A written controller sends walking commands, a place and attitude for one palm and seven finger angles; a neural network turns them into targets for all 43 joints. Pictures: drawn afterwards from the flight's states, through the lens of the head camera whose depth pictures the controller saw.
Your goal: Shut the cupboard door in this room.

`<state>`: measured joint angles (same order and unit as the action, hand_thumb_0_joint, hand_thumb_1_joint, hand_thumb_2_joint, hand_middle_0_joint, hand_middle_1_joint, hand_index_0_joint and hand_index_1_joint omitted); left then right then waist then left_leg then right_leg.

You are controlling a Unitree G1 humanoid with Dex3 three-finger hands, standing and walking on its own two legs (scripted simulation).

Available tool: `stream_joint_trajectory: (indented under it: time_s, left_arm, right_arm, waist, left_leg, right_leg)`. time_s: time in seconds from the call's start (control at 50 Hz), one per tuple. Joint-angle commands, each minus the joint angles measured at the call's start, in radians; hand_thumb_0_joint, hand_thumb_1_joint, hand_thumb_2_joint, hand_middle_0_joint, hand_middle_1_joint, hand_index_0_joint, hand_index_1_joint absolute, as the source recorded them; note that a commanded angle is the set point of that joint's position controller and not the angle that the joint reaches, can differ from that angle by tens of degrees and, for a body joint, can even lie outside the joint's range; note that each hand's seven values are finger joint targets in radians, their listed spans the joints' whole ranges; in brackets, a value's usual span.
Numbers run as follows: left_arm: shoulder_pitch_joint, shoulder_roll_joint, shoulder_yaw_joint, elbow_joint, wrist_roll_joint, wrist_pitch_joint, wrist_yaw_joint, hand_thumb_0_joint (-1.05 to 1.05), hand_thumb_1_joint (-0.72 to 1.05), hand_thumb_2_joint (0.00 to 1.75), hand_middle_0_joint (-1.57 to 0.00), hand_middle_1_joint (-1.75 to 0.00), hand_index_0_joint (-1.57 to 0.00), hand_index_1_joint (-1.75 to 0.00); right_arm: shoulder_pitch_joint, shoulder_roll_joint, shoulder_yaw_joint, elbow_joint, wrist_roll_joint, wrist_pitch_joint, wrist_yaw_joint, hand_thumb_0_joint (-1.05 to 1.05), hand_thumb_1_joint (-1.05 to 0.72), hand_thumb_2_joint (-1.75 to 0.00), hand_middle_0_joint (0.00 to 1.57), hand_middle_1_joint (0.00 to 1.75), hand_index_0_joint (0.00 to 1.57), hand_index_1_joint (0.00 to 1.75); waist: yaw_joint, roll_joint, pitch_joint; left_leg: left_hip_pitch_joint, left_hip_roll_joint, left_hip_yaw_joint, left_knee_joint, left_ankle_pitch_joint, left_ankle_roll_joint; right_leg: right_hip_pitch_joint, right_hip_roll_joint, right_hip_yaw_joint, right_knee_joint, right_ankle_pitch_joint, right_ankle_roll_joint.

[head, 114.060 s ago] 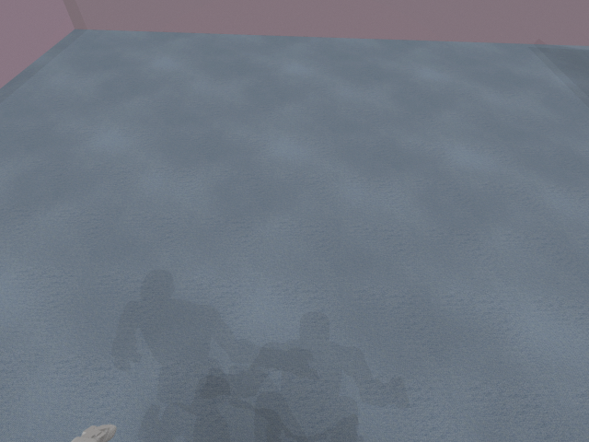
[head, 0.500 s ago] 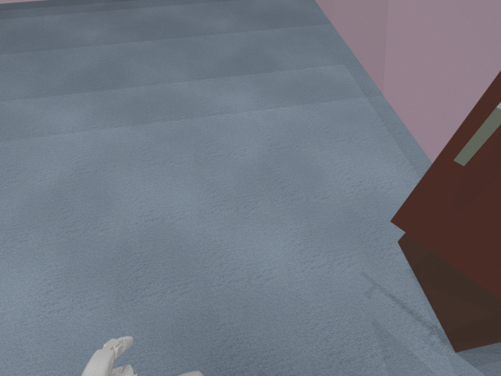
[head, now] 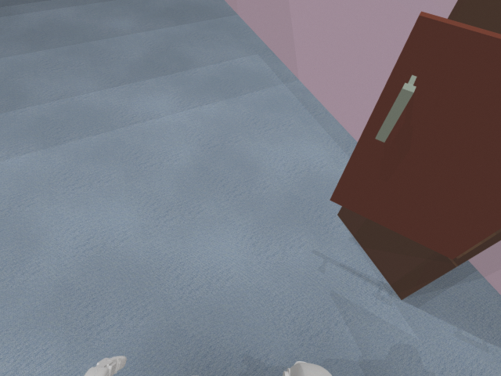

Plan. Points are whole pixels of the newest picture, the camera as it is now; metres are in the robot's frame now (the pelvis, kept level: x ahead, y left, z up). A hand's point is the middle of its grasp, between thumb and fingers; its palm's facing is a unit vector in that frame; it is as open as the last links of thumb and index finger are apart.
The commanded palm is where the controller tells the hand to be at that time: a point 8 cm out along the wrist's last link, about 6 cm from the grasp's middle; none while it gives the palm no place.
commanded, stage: turn to face it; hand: left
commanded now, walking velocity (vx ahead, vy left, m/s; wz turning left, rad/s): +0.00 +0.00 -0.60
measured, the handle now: (396, 109) +0.62 -0.26 +0.06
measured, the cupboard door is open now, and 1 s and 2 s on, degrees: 33 33 33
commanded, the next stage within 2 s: take the last steps up to it in 0.70 s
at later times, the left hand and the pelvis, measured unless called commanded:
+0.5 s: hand (152, 361) +0.15 +0.19 -0.18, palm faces -0.23 -0.95 -0.21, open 7.4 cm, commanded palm none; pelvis +0.02 +0.01 -0.01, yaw -16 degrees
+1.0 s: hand (180, 354) +0.17 +0.14 -0.17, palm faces -0.40 -0.89 -0.20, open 7.4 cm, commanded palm none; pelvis +0.03 -0.01 +0.00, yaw -25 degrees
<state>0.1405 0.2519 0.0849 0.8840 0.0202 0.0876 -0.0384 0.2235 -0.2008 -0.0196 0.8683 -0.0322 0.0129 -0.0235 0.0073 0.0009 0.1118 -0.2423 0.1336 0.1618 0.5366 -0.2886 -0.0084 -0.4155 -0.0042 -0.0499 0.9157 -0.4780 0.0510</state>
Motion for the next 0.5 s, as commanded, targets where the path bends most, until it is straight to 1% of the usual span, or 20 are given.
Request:
stream_joint_trajectory:
  time_s: [0.0,0.02,0.04,0.06,0.08,0.1,0.12,0.14,0.18,0.2,0.24,0.3,0.34,0.36,0.38,0.4,0.42,0.44,0.46,0.48]
  left_arm:
    - [-0.032,0.043,0.003,-0.093,-0.004,-0.039,-0.004,0.00,0.90,0.90,-0.20,-0.30,-0.20,-0.30]
    - [-0.004,0.052,0.004,-0.085,-0.002,-0.045,-0.002,0.00,0.90,0.90,-0.20,-0.30,-0.20,-0.30]
    - [0.048,0.068,0.010,-0.070,-0.001,-0.049,0.000,0.00,0.90,0.90,-0.20,-0.30,-0.20,-0.30]
    - [0.123,0.131,0.023,-0.047,0.005,-0.059,0.008,0.00,0.90,0.90,-0.20,-0.30,-0.20,-0.30]
    - [0.162,0.237,0.043,-0.032,0.012,-0.071,0.023,0.00,0.90,0.90,-0.20,-0.30,-0.20,-0.30]
    - [0.205,0.265,0.042,-0.023,-0.003,-0.070,0.034,0.00,0.90,0.90,-0.20,-0.30,-0.20,-0.30]
    - [0.169,0.237,0.050,-0.026,-0.001,-0.071,0.048,0.00,0.90,0.90,-0.20,-0.30,-0.20,-0.30]
    - [0.108,0.213,0.040,-0.041,0.000,-0.070,0.052,0.00,0.90,0.90,-0.20,-0.30,-0.20,-0.30]
    - [0.026,0.170,0.025,-0.070,0.001,-0.067,0.050,0.00,0.90,0.90,-0.20,-0.30,-0.20,-0.30]
    - [0.023,0.166,0.023,-0.074,0.003,-0.068,0.049,0.00,0.90,0.90,-0.20,-0.30,-0.20,-0.30]
    - [0.023,0.179,0.025,-0.074,0.008,-0.067,0.047,0.00,0.90,0.90,-0.20,-0.30,-0.20,-0.30]
    - [0.039,0.185,0.030,-0.064,0.009,-0.063,0.041,0.00,0.90,0.90,-0.20,-0.30,-0.20,-0.30]
    - [0.024,0.190,0.033,-0.061,0.009,-0.061,0.043,0.00,0.90,0.90,-0.20,-0.30,-0.20,-0.30]
    - [0.017,0.182,0.032,-0.060,0.004,-0.059,0.043,0.00,0.90,0.90,-0.20,-0.30,-0.20,-0.30]
    - [-0.007,0.172,0.030,-0.063,-0.002,-0.055,0.043,0.00,0.90,0.90,-0.20,-0.30,-0.20,-0.30]
    - [-0.001,0.130,0.022,-0.074,-0.010,-0.049,0.040,0.00,0.90,0.90,-0.20,-0.30,-0.20,-0.30]
    - [0.034,0.070,0.009,-0.081,-0.015,-0.046,0.031,0.00,0.90,0.90,-0.20,-0.30,-0.20,-0.30]
    - [0.032,0.071,0.008,-0.100,-0.010,-0.049,0.027,0.00,0.90,0.90,-0.20,-0.30,-0.20,-0.30]
    - [0.000,0.089,0.014,-0.080,0.006,-0.042,0.028,0.00,0.90,0.90,-0.20,-0.30,-0.20,-0.30]
    - [0.007,0.095,0.021,-0.068,0.004,-0.040,0.022,0.00,0.90,0.90,-0.20,-0.30,-0.20,-0.30]
  right_arm:
    - [0.043,-0.238,-0.077,-0.039,0.002,-0.005,-0.010,0.00,-0.90,-0.90,0.20,0.30,0.20,0.30]
    - [0.034,-0.239,-0.078,-0.040,0.005,-0.002,-0.007,0.00,-0.90,-0.90,0.20,0.30,0.20,0.30]
    - [0.014,-0.238,-0.081,-0.043,0.010,0.000,-0.004,0.00,-0.90,-0.90,0.20,0.30,0.20,0.30]
    - [-0.002,-0.208,-0.080,-0.054,0.019,0.003,0.003,0.00,-0.90,-0.90,0.20,0.30,0.20,0.30]
    - [-0.043,-0.124,-0.058,-0.102,0.024,0.005,0.008,0.00,-0.90,-0.90,0.20,0.30,0.20,0.30]
    - [-0.091,-0.151,-0.053,-0.122,0.021,0.018,0.003,0.00,-0.90,-0.90,0.20,0.30,0.20,0.30]
    - [-0.106,-0.143,-0.057,-0.115,0.021,0.024,-0.004,0.00,-0.90,-0.90,0.20,0.30,0.20,0.30]
    - [-0.089,-0.155,-0.058,-0.097,0.021,0.020,-0.006,0.00,-0.90,-0.90,0.20,0.30,0.20,0.30]
    - [-0.058,-0.149,-0.056,-0.066,0.018,0.021,0.003,0.00,-0.90,-0.90,0.20,0.30,0.20,0.30]
    - [-0.053,-0.143,-0.056,-0.062,0.018,0.024,0.005,0.00,-0.90,-0.90,0.20,0.30,0.20,0.30]
    - [-0.039,-0.127,-0.055,-0.058,0.019,0.024,0.008,0.00,-0.90,-0.90,0.20,0.30,0.20,0.30]
    - [-0.050,-0.122,-0.053,-0.068,0.021,0.017,0.006,0.00,-0.90,-0.90,0.20,0.30,0.20,0.30]
    - [-0.011,-0.119,-0.049,-0.062,0.025,0.006,0.001,0.00,-0.90,-0.90,0.20,0.30,0.20,0.30]
    - [0.018,-0.120,-0.046,-0.051,0.027,0.000,-0.004,0.00,-0.90,-0.90,0.20,0.30,0.20,0.30]
    - [0.073,-0.126,-0.046,-0.031,0.027,-0.006,-0.007,0.00,-0.90,-0.90,0.20,0.30,0.20,0.30]
    - [0.098,-0.171,-0.051,-0.020,0.021,-0.017,-0.012,0.00,-0.90,-0.90,0.20,0.30,0.20,0.30]
    - [0.115,-0.258,-0.067,-0.028,0.008,-0.020,-0.012,0.00,-0.90,-0.90,0.20,0.30,0.20,0.30]
    - [0.113,-0.289,-0.066,-0.046,-0.001,-0.014,-0.017,0.00,-0.90,-0.90,0.20,0.30,0.20,0.30]
    - [0.101,-0.259,-0.058,-0.035,-0.007,-0.022,-0.022,0.00,-0.90,-0.90,0.20,0.30,0.20,0.30]
    - [0.065,-0.233,-0.049,-0.046,-0.005,-0.021,-0.024,0.00,-0.90,-0.90,0.20,0.30,0.20,0.30]
  waist:
    - [-0.038,0.231,-0.159]
    - [-0.023,0.209,-0.159]
    - [0.008,0.174,-0.170]
    - [0.045,0.028,-0.189]
    - [0.068,-0.307,-0.164]
    - [0.093,-0.247,-0.149]
    - [0.064,-0.254,-0.157]
    - [0.038,-0.251,-0.149]
    - [-0.004,-0.169,-0.152]
    - [-0.008,-0.163,-0.148]
    - [-0.009,-0.130,-0.145]
    - [0.001,-0.155,-0.134]
    - [-0.012,-0.161,-0.160]
    - [-0.025,-0.161,-0.170]
    - [-0.055,-0.151,-0.178]
    - [-0.057,-0.018,-0.187]
    - [-0.053,0.257,-0.190]
    - [-0.052,0.282,-0.163]
    - [-0.055,0.278,-0.147]
    - [-0.028,0.219,-0.125]
  left_leg:
    - [0.137,0.233,-0.099,-0.091,0.469,0.117]
    - [0.116,0.219,-0.076,-0.044,0.442,0.092]
    - [0.054,0.197,-0.046,0.029,0.363,0.053]
    - [-0.064,0.139,-0.001,0.179,0.187,-0.001]
    - [-0.346,-0.025,0.049,0.398,-0.316,-0.062]
    - [-0.372,-0.043,-0.098,0.546,-0.363,-0.060]
    - [-0.409,-0.042,-0.145,0.626,-0.318,-0.063]
    - [-0.430,-0.025,-0.180,0.644,-0.256,-0.066]
    - [-0.343,-0.024,-0.162,0.599,-0.153,-0.077]
    - [-0.304,-0.034,-0.153,0.566,-0.139,-0.078]
    - [-0.249,-0.059,-0.135,0.468,-0.127,-0.077]
    - [-0.218,-0.086,-0.130,0.330,-0.132,-0.069]
    - [-0.158,-0.095,-0.128,0.195,-0.123,-0.062]
    - [-0.081,-0.103,-0.130,0.089,-0.055,-0.058]
    - [0.024,-0.103,-0.127,-0.042,0.052,-0.054]
    - [0.135,-0.019,-0.208,-0.171,0.081,-0.024]
    - [0.184,0.201,-0.451,-0.231,0.178,0.066]
    - [0.107,0.327,-0.537,-0.258,0.238,0.166]
    - [0.083,0.304,-0.527,-0.258,0.336,0.170]
    - [0.061,0.263,-0.442,-0.234,0.404,0.166]
  right_leg:
    - [0.067,0.002,-0.040,-0.200,0.052,-0.024]
    - [0.126,0.010,-0.051,-0.303,0.127,-0.032]
    - [0.233,0.012,-0.055,-0.433,0.251,-0.043]
    - [0.373,-0.080,0.063,-0.539,0.378,-0.077]
    - [0.478,-0.332,0.417,-0.595,0.636,-0.192]
    - [0.379,-0.403,0.479,-0.595,0.686,-0.279]
    - [0.379,-0.355,0.508,-0.594,0.679,-0.287]
    - [0.383,-0.324,0.459,-0.581,0.622,-0.283]
    - [0.305,-0.240,0.314,-0.556,0.590,-0.241]
    - [0.258,-0.227,0.303,-0.558,0.573,-0.236]
    - [0.225,-0.209,0.308,-0.562,0.518,-0.233]
    - [0.218,-0.200,0.360,-0.563,0.473,-0.238]
    - [0.233,-0.200,0.373,-0.523,0.531,-0.231]
    - [0.198,-0.183,0.379,-0.489,0.543,-0.207]
    - [0.142,-0.156,0.359,-0.451,0.498,-0.168]
    - [0.045,-0.076,0.300,-0.370,0.390,-0.114]
    - [-0.072,0.055,0.156,-0.177,0.077,-0.055]
    - [-0.094,0.055,0.091,0.010,-0.136,-0.036]
    - [-0.107,0.029,0.123,0.146,-0.118,-0.028]
    - [-0.111,0.010,0.121,0.219,-0.067,-0.021]
